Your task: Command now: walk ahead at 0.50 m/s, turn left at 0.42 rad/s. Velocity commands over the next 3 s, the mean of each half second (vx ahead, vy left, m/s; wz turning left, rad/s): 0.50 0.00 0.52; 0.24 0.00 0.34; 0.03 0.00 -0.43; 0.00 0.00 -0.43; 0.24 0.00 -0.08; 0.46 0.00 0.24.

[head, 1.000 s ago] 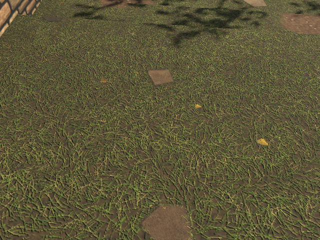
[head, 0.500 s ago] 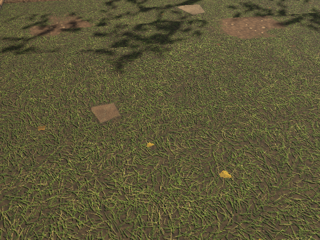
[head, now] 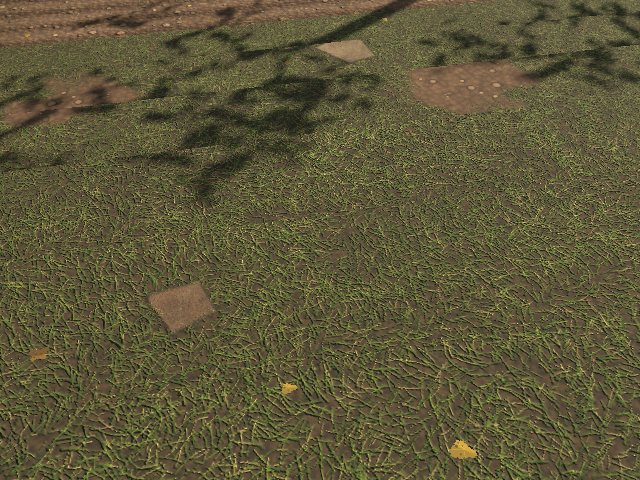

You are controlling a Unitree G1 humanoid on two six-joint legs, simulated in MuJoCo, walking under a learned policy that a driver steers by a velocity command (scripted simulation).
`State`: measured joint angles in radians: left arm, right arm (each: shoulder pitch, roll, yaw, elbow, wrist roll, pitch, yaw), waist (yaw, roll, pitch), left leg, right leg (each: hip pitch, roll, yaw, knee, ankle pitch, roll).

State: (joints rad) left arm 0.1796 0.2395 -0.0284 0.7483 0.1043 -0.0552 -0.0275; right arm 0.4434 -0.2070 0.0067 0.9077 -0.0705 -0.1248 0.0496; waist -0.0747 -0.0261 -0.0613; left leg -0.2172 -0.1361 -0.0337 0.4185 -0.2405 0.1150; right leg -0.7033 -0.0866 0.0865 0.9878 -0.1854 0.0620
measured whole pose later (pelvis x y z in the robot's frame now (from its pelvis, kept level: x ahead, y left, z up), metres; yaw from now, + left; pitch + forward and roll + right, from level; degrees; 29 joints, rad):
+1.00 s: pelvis +0.50 +0.03 -0.19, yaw +27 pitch +1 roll +1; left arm 0.20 0.26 0.05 0.87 0.04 -0.08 -0.07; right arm 0.21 -0.28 -0.07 0.91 -0.01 -0.09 0.05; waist -0.02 -0.01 0.02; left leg -0.33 -0.06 0.07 0.40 -0.09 0.07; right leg -0.46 -0.13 -0.04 0.88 -0.43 0.08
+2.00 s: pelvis +0.59 +0.06 -0.17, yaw -3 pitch +0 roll +0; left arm 0.18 0.31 0.04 0.73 0.06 -0.03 -0.06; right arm 0.19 -0.29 -0.05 0.71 -0.02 -0.10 0.01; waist -0.03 -0.02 0.08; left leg -0.10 -0.03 0.06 0.25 -0.15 0.05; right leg -0.36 -0.05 0.00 0.76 -0.34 0.08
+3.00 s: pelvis +0.94 +0.02 -0.25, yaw +6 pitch +0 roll -5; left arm 0.54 0.17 -0.06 0.94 0.11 -0.13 0.00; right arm 0.15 -0.22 0.03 0.75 -0.11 -0.03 0.09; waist 0.10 0.05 0.02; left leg -0.63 0.13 -0.05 0.63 0.44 0.05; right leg -0.09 0.03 -0.20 0.80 -0.69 -0.02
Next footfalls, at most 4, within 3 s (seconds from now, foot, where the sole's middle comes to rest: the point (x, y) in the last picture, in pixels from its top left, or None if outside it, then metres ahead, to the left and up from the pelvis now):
0.34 right None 0.37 -0.15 -0.96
0.78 left None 0.56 0.15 -0.96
1.18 right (341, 474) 0.63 -0.07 -0.96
1.72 left None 0.62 0.16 -0.96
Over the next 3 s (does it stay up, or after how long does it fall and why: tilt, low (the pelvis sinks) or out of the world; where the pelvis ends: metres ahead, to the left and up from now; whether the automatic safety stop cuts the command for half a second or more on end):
stays up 0.94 0.02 -0.25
